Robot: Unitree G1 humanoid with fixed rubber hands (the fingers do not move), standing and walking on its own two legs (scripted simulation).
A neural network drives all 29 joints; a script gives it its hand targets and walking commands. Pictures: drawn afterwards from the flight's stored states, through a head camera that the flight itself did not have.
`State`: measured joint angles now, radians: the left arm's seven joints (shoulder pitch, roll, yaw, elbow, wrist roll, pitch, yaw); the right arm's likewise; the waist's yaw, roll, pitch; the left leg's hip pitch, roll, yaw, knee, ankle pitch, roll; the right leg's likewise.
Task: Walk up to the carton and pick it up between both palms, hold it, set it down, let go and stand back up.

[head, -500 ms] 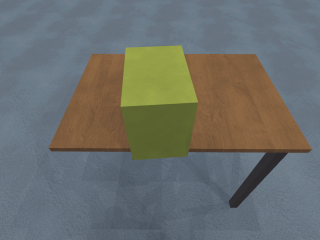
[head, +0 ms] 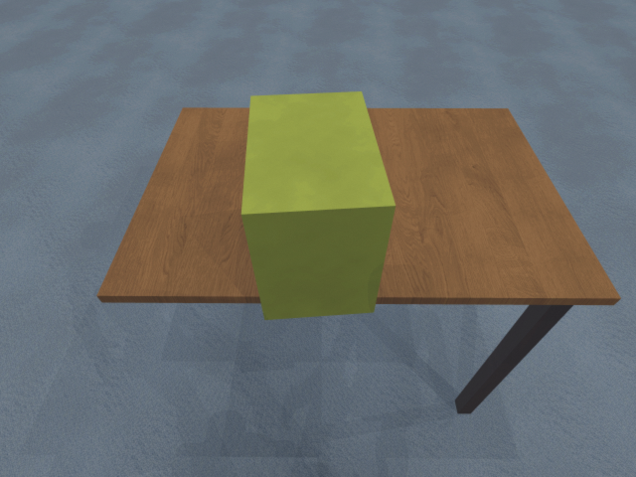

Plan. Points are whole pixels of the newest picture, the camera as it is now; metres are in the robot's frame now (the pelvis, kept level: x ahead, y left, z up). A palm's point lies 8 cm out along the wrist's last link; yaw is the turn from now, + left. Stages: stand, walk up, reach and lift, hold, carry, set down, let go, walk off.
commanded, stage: stand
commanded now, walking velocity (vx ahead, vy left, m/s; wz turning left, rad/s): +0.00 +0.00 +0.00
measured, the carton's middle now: (313, 205) +0.49 +0.01 +0.05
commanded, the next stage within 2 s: none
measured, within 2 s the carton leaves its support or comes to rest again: neither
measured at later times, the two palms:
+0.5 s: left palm out of the picture +0.01 +0.24 -0.13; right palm out of the picture +0.01 -0.24 -0.14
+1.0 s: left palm out of the picture +0.00 +0.24 -0.14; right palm out of the picture +0.00 -0.23 -0.14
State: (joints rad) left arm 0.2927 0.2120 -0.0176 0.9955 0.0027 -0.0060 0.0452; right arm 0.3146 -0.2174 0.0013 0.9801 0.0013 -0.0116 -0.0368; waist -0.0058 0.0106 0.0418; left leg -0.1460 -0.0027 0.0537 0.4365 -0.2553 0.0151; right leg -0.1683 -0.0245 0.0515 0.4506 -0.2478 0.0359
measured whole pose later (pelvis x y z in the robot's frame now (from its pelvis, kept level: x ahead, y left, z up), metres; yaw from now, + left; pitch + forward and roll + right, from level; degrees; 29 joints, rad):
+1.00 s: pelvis +0.00 +0.00 +0.00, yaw +0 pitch -2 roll +0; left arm 0.30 0.19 -0.02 1.04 0.00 -0.01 0.05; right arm 0.32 -0.19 0.00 1.01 0.00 -0.01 -0.04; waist -0.01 0.01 0.05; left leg -0.15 -0.01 0.05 0.43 -0.25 0.02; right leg -0.17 -0.03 0.05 0.45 -0.24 0.04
